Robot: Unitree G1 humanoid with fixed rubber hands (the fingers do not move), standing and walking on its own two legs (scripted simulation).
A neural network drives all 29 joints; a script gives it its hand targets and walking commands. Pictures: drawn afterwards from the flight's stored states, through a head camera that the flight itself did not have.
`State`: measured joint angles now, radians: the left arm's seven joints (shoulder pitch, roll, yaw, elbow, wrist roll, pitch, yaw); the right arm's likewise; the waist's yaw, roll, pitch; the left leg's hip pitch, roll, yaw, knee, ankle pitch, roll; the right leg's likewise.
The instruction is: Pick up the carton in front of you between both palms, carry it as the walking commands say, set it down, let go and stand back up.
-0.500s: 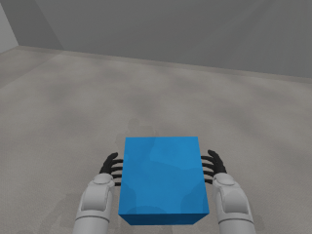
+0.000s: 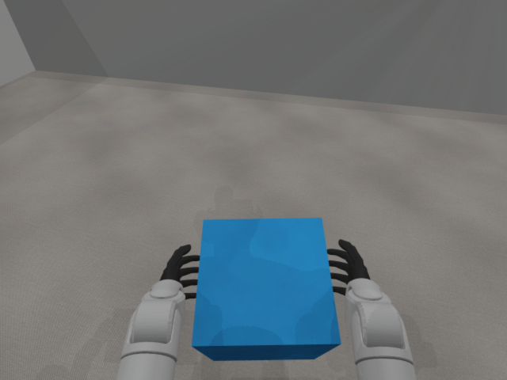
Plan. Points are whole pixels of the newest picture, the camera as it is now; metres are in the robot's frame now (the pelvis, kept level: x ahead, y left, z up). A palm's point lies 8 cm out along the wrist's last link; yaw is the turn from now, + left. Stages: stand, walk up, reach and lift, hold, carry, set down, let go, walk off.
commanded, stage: carry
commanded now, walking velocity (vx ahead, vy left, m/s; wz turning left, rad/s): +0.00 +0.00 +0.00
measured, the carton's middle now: (263, 295) +0.32 +0.00 -0.06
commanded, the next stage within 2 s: hold in 0.30 s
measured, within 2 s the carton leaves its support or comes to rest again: neither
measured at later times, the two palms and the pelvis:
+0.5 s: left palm (172, 288) +0.28 +0.15 +0.03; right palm (359, 287) +0.28 -0.15 +0.04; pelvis +0.00 +0.00 +0.00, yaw +0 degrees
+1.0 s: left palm (162, 269) +0.31 +0.17 +0.04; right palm (339, 262) +0.32 -0.13 +0.05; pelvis +0.04 +0.02 +0.01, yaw +0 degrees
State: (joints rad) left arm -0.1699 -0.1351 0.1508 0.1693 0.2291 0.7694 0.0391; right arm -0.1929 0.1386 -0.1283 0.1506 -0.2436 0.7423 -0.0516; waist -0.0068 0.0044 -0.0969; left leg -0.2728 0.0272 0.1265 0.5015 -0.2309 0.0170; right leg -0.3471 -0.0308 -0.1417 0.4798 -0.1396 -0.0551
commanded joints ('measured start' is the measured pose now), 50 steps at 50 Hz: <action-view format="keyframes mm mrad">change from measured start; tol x16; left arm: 1 -543 -880 -514 -93 -259 -80 -257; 50 -601 -905 -434 21 -238 -116 -251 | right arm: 1 -378 925 472 66 223 -38 267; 18 -398 986 543 -75 268 -65 284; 34 -485 994 409 226 204 -39 301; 50 -388 955 390 153 208 -50 267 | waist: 1 5 13 -192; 50 21 13 -176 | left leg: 1 3 108 -105 -91 -30 9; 15 0 103 -107 -75 -16 11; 16 37 -102 -217 -133 28 47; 26 -114 -66 -258 -150 -210 68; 50 160 -55 -274 -138 321 -1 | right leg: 1 104 -114 150 -99 -4 0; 15 127 -127 158 -103 -21 -7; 16 413 56 258 -78 50 37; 26 473 29 292 -107 -264 34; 39 500 53 283 -44 241 55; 50 473 72 269 -75 309 33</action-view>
